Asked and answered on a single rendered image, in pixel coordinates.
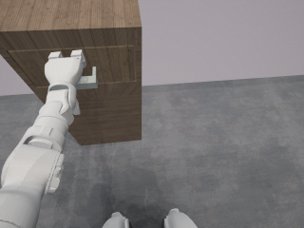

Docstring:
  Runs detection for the robot left shin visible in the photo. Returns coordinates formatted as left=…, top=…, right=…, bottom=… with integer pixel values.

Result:
left=111, top=212, right=123, bottom=218

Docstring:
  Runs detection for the cabinet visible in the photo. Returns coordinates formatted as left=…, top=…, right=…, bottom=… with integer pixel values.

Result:
left=0, top=0, right=143, bottom=146

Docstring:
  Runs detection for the robot left hand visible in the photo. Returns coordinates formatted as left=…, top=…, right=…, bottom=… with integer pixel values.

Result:
left=45, top=49, right=86, bottom=115

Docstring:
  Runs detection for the robot left forearm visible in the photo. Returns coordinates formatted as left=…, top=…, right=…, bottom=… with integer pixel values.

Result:
left=1, top=82, right=77, bottom=187

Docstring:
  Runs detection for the handle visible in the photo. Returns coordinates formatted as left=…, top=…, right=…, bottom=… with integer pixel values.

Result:
left=75, top=66, right=98, bottom=90

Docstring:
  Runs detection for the drawer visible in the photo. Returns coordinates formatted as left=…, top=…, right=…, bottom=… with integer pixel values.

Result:
left=9, top=45, right=135, bottom=87

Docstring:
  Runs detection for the robot right thigh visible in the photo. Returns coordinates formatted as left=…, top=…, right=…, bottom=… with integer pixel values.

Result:
left=164, top=212, right=198, bottom=228

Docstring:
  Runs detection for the left robot upper arm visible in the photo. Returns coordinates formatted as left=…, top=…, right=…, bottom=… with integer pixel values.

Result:
left=0, top=143, right=65, bottom=228

